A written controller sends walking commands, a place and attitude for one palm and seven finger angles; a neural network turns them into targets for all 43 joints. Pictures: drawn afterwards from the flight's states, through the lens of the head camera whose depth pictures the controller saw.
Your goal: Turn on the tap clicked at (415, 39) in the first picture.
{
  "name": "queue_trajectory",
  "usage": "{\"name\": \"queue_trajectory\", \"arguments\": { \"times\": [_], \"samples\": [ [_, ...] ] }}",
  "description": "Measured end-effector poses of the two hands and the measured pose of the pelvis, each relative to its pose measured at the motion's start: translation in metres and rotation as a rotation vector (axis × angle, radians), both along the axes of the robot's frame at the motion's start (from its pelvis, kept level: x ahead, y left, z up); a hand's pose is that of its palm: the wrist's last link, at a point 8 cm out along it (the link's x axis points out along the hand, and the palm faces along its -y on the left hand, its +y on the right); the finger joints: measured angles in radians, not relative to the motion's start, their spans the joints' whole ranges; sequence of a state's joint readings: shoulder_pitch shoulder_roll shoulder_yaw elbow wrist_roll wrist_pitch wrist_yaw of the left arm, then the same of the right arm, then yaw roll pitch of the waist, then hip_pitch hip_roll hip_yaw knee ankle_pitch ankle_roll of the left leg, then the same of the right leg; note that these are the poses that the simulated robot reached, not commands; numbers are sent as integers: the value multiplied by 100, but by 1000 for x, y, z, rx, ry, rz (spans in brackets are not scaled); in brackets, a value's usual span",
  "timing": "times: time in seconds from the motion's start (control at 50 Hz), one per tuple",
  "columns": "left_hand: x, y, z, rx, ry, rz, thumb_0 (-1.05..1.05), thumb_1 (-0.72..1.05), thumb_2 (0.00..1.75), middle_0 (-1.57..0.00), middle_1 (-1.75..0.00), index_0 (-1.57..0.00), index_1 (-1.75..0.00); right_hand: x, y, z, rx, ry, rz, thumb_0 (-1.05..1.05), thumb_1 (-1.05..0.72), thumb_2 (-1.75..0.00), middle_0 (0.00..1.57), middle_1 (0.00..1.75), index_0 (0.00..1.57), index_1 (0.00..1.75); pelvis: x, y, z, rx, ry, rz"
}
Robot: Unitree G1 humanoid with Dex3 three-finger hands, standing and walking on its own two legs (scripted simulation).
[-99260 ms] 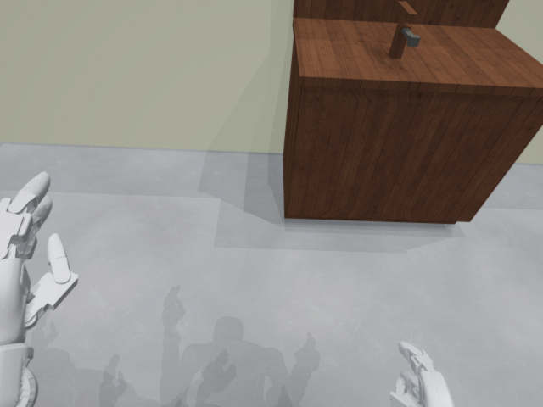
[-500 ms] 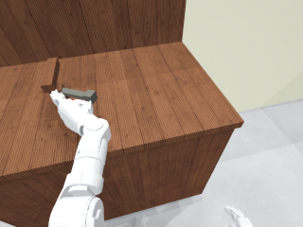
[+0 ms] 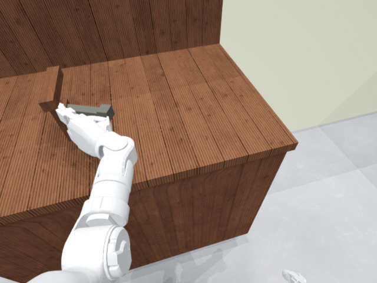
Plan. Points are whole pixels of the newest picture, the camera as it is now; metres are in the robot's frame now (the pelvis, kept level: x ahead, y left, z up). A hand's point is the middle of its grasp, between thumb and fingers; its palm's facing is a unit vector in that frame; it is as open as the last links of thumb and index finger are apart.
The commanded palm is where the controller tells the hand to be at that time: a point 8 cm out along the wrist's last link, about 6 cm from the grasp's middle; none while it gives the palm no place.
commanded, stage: lift the hand up off the lever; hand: left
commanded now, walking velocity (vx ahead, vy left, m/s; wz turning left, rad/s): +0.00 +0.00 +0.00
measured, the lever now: (105, 113) +0.46 +0.20 +0.13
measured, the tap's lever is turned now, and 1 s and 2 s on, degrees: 64 66 66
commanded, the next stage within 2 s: none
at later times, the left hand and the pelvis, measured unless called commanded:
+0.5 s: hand (108, 119) +0.44 +0.19 +0.13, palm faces +0.83 -0.56 -0.09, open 7.9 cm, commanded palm +0.39 +0.20 +0.14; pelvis -0.01 +0.00 +0.00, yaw -1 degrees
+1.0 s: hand (108, 118) +0.44 +0.19 +0.13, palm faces +0.82 -0.56 -0.09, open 8.0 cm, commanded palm +0.39 +0.21 +0.16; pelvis +0.00 -0.01 +0.00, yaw -1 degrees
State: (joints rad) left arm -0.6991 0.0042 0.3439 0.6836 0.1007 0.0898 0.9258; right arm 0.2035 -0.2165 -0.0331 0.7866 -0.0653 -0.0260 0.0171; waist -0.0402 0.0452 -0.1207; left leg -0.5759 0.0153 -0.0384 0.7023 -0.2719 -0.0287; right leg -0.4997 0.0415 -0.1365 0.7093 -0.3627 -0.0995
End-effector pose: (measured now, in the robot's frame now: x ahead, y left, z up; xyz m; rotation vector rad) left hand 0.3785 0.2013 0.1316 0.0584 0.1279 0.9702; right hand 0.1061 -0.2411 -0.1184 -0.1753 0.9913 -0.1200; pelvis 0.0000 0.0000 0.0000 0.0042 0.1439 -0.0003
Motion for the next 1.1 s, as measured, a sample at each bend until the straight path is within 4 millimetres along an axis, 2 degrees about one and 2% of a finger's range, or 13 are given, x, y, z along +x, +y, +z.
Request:
{"name": "queue_trajectory", "arguments": {
  "times": [0.3,0.5,1.1],
  "samples": [
    [3,-2,1,-12,0,13,2,93,91,-13,-14,-9,-13,-14,-4,-2,-4,-3,-20,1,-90,-90,20,30,20,30,-7,-3,-2,1,6,-7],
    [3,-2,2,-26,-3,14,3,93,90,-13,-14,-10,-13,-17,-7,-1,-6,-12,-28,1,-90,-90,20,30,20,30,-6,-4,-1,3,2,-12],
    [2,-3,9,-76,22,2,2,91,90,-15,-15,-10,-10,19,-6,13,-5,-94,-16,1,-90,-90,20,30,20,30,7,-6,5,12,-25,-21]
  ]
}}
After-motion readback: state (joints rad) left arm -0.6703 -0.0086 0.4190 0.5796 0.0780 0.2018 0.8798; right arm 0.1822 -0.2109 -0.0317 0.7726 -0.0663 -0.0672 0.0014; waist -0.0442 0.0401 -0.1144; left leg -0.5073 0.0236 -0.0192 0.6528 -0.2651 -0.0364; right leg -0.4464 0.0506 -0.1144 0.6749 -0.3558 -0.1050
